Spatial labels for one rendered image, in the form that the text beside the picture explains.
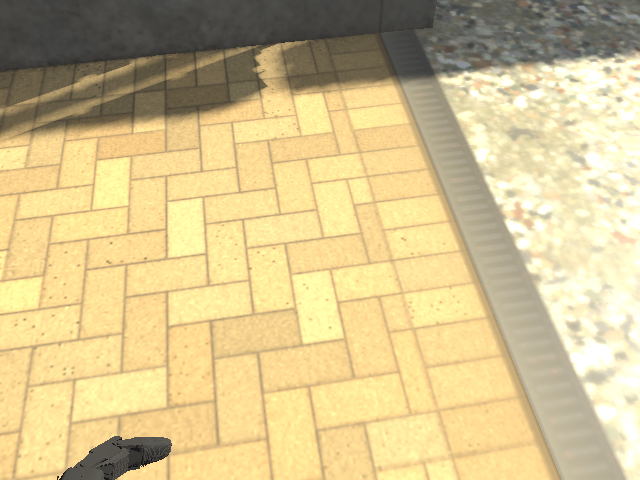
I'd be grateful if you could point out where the left robot hand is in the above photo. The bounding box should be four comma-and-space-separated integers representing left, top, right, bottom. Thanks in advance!
57, 436, 172, 480

